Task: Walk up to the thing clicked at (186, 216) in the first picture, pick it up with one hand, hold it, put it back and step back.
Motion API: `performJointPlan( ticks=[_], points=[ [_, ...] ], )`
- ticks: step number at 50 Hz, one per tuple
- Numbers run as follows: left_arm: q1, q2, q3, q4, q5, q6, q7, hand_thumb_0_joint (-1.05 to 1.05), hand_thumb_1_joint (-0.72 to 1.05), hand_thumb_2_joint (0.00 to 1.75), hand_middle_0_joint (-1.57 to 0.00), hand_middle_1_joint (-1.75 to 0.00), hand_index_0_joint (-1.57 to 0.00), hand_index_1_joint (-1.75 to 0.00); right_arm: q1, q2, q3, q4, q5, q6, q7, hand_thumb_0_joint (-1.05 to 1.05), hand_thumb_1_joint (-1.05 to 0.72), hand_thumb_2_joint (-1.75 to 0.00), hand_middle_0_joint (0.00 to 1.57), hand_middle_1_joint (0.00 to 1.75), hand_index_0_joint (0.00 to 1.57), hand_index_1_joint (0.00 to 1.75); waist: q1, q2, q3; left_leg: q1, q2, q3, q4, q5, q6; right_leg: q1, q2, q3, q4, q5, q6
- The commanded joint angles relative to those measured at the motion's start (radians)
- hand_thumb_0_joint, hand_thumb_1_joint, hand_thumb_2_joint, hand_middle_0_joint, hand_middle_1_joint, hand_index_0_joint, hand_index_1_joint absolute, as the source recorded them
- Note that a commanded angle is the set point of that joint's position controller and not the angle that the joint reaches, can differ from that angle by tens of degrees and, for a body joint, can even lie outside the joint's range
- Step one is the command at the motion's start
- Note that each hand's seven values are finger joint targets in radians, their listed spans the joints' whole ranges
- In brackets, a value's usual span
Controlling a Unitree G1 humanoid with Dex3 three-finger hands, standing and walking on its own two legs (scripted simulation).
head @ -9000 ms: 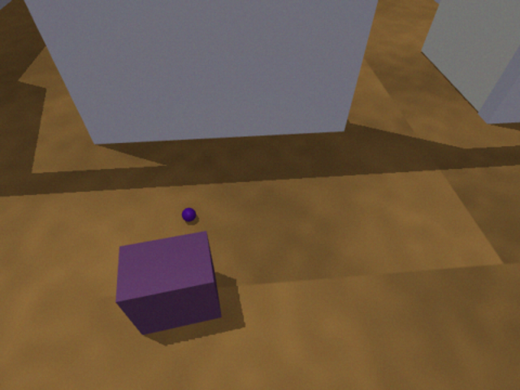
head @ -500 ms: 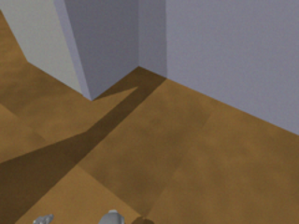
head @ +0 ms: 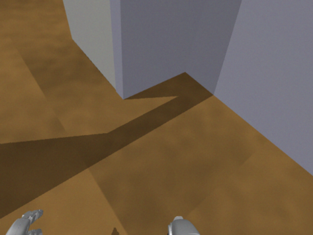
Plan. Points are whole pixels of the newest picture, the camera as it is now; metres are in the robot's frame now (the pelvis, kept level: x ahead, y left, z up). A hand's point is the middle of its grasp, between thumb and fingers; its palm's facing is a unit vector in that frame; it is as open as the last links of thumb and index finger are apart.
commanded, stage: walk up
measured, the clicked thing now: out of the picture -0.43 +1.35 -0.73
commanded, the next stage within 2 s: none
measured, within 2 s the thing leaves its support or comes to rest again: neither
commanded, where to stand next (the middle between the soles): +0.09 -0.03 m, yaw +100 degrees
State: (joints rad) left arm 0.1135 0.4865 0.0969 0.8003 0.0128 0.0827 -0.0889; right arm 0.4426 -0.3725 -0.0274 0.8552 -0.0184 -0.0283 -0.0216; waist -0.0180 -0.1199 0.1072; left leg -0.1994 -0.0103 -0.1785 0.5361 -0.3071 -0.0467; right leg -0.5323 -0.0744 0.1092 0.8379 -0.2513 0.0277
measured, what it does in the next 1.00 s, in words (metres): steps to the right, turning left: right foot, then left foot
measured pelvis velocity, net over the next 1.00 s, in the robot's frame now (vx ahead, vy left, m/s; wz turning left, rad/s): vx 0.02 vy -0.15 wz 0.91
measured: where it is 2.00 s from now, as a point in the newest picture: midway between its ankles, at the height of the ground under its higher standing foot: outside the picture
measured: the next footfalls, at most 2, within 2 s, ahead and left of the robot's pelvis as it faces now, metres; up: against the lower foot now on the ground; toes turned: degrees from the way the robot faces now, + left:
right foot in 0.06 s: +0.16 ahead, -0.17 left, +0.00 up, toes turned +6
left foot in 0.56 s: +0.03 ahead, +0.02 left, +0.00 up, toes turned +35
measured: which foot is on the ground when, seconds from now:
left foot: down 0.00-0.08, up 0.10-0.54, down 0.56-0.96, up 0.98-1.00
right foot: up 0.00-0.04, down 0.06-0.60, up 0.62-0.92, down 0.94-1.00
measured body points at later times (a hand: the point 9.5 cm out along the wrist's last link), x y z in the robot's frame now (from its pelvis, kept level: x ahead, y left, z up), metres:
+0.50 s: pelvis +0.03 -0.12 -0.01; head +0.06 -0.09 +0.44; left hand -0.01 +0.22 -0.12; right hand +0.29 -0.34 -0.11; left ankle +0.02 +0.01 -0.71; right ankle +0.12 -0.17 -0.73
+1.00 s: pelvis +0.02 -0.15 +0.00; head +0.05 -0.12 +0.44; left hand -0.19 +0.14 -0.09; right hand +0.33 -0.26 -0.11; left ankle -0.01 -0.01 -0.71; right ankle +0.11 -0.20 -0.73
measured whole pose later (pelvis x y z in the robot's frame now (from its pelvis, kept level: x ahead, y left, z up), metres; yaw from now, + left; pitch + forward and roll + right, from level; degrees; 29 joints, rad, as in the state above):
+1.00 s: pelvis +0.02 -0.15 +0.00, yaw +52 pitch +0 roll +0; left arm 0.22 0.42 0.08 0.77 0.03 -0.03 0.00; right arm 0.28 -0.40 -0.07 0.70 -0.04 0.06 0.05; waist 0.03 0.03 0.09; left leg -0.49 -0.14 -0.17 0.76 -0.34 0.00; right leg -0.30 0.02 -0.03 0.61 -0.30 -0.04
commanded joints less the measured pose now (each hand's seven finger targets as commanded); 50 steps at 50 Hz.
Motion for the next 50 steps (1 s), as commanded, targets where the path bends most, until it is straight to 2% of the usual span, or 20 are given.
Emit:
performJointPlan(
  ticks=[1,3,4,6,10,16,20,24,27,28,29,30,31,35,40,45,46,48,49,50],
  points=[
    [-0.025,0.081,0.024,-0.087,-0.020,-0.056,0.033,0.00,0.90,0.90,-0.20,-0.30,-0.20,-0.30,-0.131,-0.310,-0.095,-0.139,-0.009,-0.007,-0.032,0.00,-0.90,-0.90,0.20,0.30,0.20,0.30,0.056,0.332,-0.093,-0.120,0.101,-0.132,0.031,0.583,0.167,0.267,0.060,-0.063,-0.252,0.014,-0.033],
    [0.114,0.148,0.047,-0.044,-0.005,-0.070,0.050,0.00,0.90,0.90,-0.20,-0.30,-0.20,-0.30,-0.129,-0.218,-0.063,-0.159,0.010,0.009,-0.036,0.00,-0.90,-0.90,0.20,0.30,0.20,0.30,0.135,0.150,-0.192,-0.256,0.003,-0.076,0.264,0.295,0.101,0.523,-0.029,0.023,-0.414,0.174,-0.079],
    [0.148,0.226,0.060,-0.054,0.012,-0.073,0.059,0.00,0.90,0.90,-0.20,-0.30,-0.20,-0.30,-0.057,-0.124,-0.038,-0.172,0.015,0.015,-0.038,0.00,-0.90,-0.90,0.20,0.30,0.20,0.30,0.112,-0.156,-0.270,-0.410,-0.093,0.057,0.436,-0.241,0.081,0.638,-0.311,0.270,-0.434,0.258,-0.113],
    [-0.073,0.264,0.068,-0.113,0.014,-0.057,0.056,0.00,0.90,0.90,-0.20,-0.30,-0.20,-0.30,0.045,-0.221,-0.073,-0.135,0.003,0.023,-0.063,0.00,-0.90,-0.90,0.20,0.30,0.20,0.30,0.034,-0.266,-0.269,-0.394,0.004,0.126,0.590,-0.302,0.071,0.477,-0.425,0.433,-0.528,0.013,-0.217],
    [-0.075,0.130,0.025,-0.098,0.009,-0.069,0.059,0.00,0.90,0.90,-0.20,-0.30,-0.20,-0.30,-0.037,-0.225,-0.071,-0.113,0.017,0.033,-0.006,0.00,-0.90,-0.90,0.20,0.30,0.20,0.30,0.023,-0.166,-0.184,-0.364,0.027,0.134,0.581,-0.107,0.072,0.410,-0.185,0.044,-0.402,0.212,-0.173],
    [0.047,0.146,0.032,-0.106,0.004,-0.088,0.072,0.00,0.90,0.90,-0.20,-0.30,-0.20,-0.30,-0.188,-0.204,-0.059,-0.163,0.001,0.057,0.038,0.00,-0.90,-0.90,0.20,0.30,0.20,0.30,0.084,-0.061,-0.156,-0.400,0.066,0.174,0.418,-0.076,0.047,0.531,-0.298,-0.032,-0.418,0.413,-0.187],
    [0.020,0.172,0.037,-0.126,0.005,-0.092,0.079,0.00,0.90,0.90,-0.20,-0.30,-0.20,-0.30,-0.194,-0.217,-0.075,-0.169,-0.008,0.067,0.062,0.00,-0.90,-0.90,0.20,0.30,0.20,0.30,0.061,0.003,-0.132,-0.284,0.087,0.200,0.325,-0.040,0.055,0.436,-0.341,-0.120,-0.416,0.370,-0.168],
    [-0.026,0.200,0.045,-0.135,0.014,-0.095,0.085,0.00,0.90,0.90,-0.20,-0.30,-0.20,-0.30,-0.179,-0.224,-0.088,-0.181,-0.010,0.075,0.085,0.00,-0.90,-0.90,0.20,0.30,0.20,0.30,0.039,-0.013,-0.154,-0.160,0.086,0.235,0.283,-0.052,0.078,0.298,-0.375,-0.194,-0.415,0.159,-0.171],
    [-0.027,0.197,0.043,-0.131,0.011,-0.089,0.084,0.00,0.90,0.90,-0.20,-0.30,-0.20,-0.30,-0.092,-0.256,-0.114,-0.165,-0.014,0.077,0.089,0.00,-0.90,-0.90,0.20,0.30,0.20,0.30,-0.009,0.059,-0.193,-0.007,0.064,0.210,0.143,-0.122,0.120,0.171,-0.359,-0.243,-0.326,-0.218,-0.128],
    [0.021,0.169,0.040,-0.117,0.009,-0.084,0.080,0.00,0.90,0.90,-0.20,-0.30,-0.20,-0.30,-0.075,-0.282,-0.127,-0.157,-0.016,0.078,0.082,0.00,-0.90,-0.90,0.20,0.30,0.20,0.30,-0.015,0.178,-0.197,0.066,0.047,0.112,0.048,-0.150,0.160,0.092,-0.285,-0.285,-0.166,-0.374,-0.073],
    [0.050,0.123,0.028,-0.116,-0.001,-0.079,0.076,0.00,0.90,0.90,-0.20,-0.30,-0.20,-0.30,-0.101,-0.340,-0.141,-0.177,-0.029,0.079,0.070,0.00,-0.90,-0.90,0.20,0.30,0.20,0.30,-0.010,0.389,-0.128,0.042,0.155,-0.170,-0.148,-0.276,0.222,-0.044,-0.138,-0.372,0.051,-0.409,-0.009],
    [-0.016,0.119,0.025,-0.156,-0.001,-0.084,0.079,0.00,0.90,0.90,-0.20,-0.30,-0.20,-0.30,-0.153,-0.413,-0.148,-0.223,-0.029,0.076,0.065,0.00,-0.90,-0.90,0.20,0.30,0.20,0.30,-0.030,0.479,-0.065,-0.065,0.267,-0.479,-0.279,-0.322,0.322,-0.154,0.011,-0.290,0.154,-0.445,0.036],
    [-0.084,0.173,0.043,-0.154,0.009,-0.093,0.085,0.00,0.90,0.90,-0.20,-0.30,-0.20,-0.30,-0.157,-0.407,-0.147,-0.215,-0.027,0.076,0.066,0.00,-0.90,-0.90,0.20,0.30,0.20,0.30,-0.043,0.399,-0.018,-0.176,0.287,-0.541,-0.320,-0.339,0.368,-0.088,0.011,-0.176,0.217,-0.416,0.017],
    [0.101,0.143,0.037,-0.075,-0.003,-0.085,0.080,0.00,0.90,0.90,-0.20,-0.30,-0.20,-0.30,-0.255,-0.296,-0.115,-0.253,-0.012,0.058,0.039,0.00,-0.90,-0.90,0.20,0.30,0.20,0.30,0.054,0.257,-0.137,-0.021,0.120,-0.192,-0.151,0.043,0.222,-0.057,-0.014,-0.133,0.222,-0.197,-0.010],
    [0.025,0.115,0.031,-0.116,0.003,-0.101,0.089,0.00,0.90,0.90,-0.20,-0.30,-0.20,-0.30,-0.125,-0.298,-0.130,-0.256,-0.032,0.045,0.050,0.00,-0.90,-0.90,0.20,0.30,0.20,0.30,-0.003,0.221,-0.151,-0.050,0.137,-0.369,-0.177,0.004,0.257,0.057,0.063,-0.103,0.035,-0.284,-0.037],
    [0.146,0.101,0.033,-0.095,0.001,-0.126,0.100,0.00,0.90,0.90,-0.20,-0.30,-0.20,-0.30,-0.175,-0.298,-0.132,-0.288,-0.031,0.049,0.058,0.00,-0.90,-0.90,0.20,0.30,0.20,0.30,0.058,0.200,-0.166,-0.198,0.104,-0.391,-0.129,-0.051,0.229,0.295,0.110,-0.074,-0.255,-0.196,-0.068],
    [0.193,0.110,0.040,-0.083,0.005,-0.133,0.104,0.00,0.90,0.90,-0.20,-0.30,-0.20,-0.30,-0.203,-0.261,-0.120,-0.298,-0.023,0.050,0.060,0.00,-0.90,-0.90,0.20,0.30,0.20,0.30,0.098,0.133,-0.166,-0.326,0.030,-0.283,-0.071,-0.120,0.158,0.467,0.075,-0.038,-0.437,-0.136,-0.090],
    [0.178,0.249,0.078,-0.108,0.029,-0.135,0.113,0.00,0.90,0.90,-0.20,-0.30,-0.20,-0.30,-0.174,-0.196,-0.100,-0.286,-0.017,0.046,0.052,0.00,-0.90,-0.90,0.20,0.30,0.20,0.30,0.105,-0.124,-0.123,-0.624,-0.125,0.029,0.366,-0.167,0.019,0.561,-0.374,0.435,-0.628,-0.372,-0.194],
    [0.052,0.245,0.078,-0.144,0.033,-0.133,0.111,0.00,0.90,0.90,-0.20,-0.30,-0.20,-0.30,-0.134,-0.277,-0.125,-0.261,-0.033,0.047,0.047,0.00,-0.90,-0.90,0.20,0.30,0.20,0.30,0.063,-0.062,-0.109,-0.595,-0.007,0.039,0.472,-0.127,0.006,0.457,-0.445,0.454,-0.617,-0.408,-0.283],
    [0.016,0.207,0.068,-0.155,0.027,-0.137,0.105,0.00,0.90,0.90,-0.20,-0.30,-0.20,-0.30,-0.105,-0.309,-0.133,-0.231,-0.019,0.048,0.055,0.00,-0.90,-0.90,0.20,0.30,0.20,0.30,0.039,-0.005,-0.071,-0.529,0.016,0.035,0.508,-0.091,0.018,0.393,-0.407,0.367,-0.624,-0.419,-0.283]
  ],
)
